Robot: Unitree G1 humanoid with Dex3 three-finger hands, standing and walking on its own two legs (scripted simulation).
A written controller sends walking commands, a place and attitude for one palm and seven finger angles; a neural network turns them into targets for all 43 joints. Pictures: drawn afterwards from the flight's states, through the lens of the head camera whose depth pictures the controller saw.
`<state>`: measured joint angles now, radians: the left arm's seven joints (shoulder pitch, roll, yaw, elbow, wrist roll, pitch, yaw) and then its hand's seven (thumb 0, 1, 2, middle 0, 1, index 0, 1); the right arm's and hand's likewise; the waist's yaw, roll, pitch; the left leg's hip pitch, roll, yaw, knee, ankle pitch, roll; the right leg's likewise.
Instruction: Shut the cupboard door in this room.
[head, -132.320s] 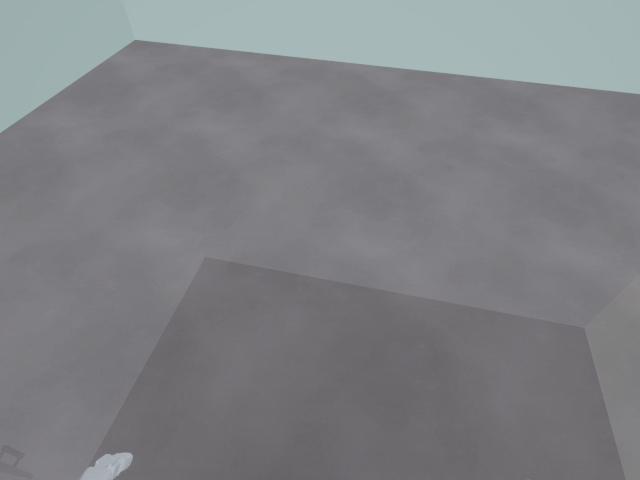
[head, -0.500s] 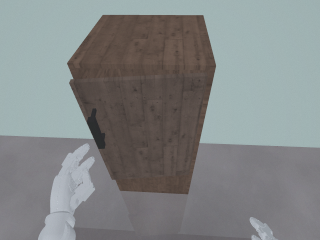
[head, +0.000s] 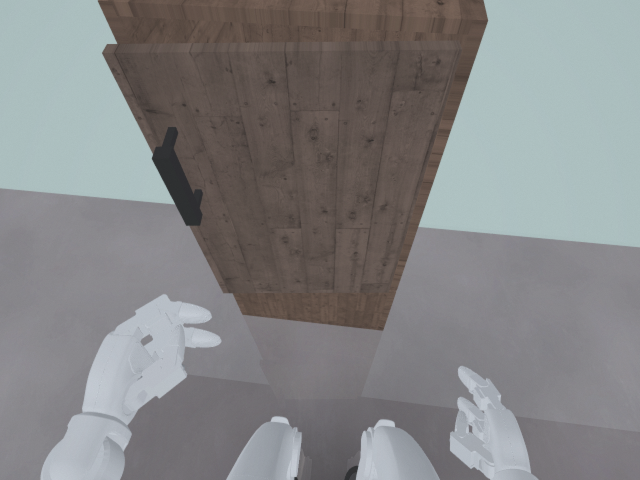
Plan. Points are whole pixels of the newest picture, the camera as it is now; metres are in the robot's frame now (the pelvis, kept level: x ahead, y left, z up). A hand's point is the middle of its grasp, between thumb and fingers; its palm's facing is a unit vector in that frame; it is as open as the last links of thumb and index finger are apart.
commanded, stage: raise the hand and make a fist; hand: left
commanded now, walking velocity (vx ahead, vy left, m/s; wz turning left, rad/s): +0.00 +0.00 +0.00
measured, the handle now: (183, 178) +0.49 +0.23 +0.06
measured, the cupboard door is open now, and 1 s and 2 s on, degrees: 7 7 7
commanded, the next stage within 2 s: bring the fist close to the handle in 1.14 s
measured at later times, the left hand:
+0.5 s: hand (107, 345) +0.24 +0.24 +0.08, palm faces +0.11 -0.99 -0.02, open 3.1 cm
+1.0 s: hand (132, 349) +0.25 +0.23 +0.05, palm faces +0.04 -1.00 -0.01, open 3.1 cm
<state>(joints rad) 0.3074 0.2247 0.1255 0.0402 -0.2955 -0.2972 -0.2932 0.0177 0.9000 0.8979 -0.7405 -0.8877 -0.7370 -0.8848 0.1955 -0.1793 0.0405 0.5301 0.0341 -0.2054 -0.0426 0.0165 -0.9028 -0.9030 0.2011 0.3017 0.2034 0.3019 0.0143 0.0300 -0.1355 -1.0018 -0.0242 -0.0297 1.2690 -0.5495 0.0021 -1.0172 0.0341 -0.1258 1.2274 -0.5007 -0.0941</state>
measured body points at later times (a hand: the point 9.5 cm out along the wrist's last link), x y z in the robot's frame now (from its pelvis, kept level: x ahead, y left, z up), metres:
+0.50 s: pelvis +0.02 +0.05 +0.01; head +0.09 +0.06 +0.46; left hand +0.23 +0.29 +0.08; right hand +0.22 -0.18 -0.05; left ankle +0.04 +0.12 -0.63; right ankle +0.06 -0.06 -0.63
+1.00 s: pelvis +0.02 +0.04 +0.01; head +0.09 +0.06 +0.46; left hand +0.24 +0.28 +0.06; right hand +0.19 -0.20 -0.06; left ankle +0.04 +0.12 -0.63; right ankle +0.06 -0.06 -0.63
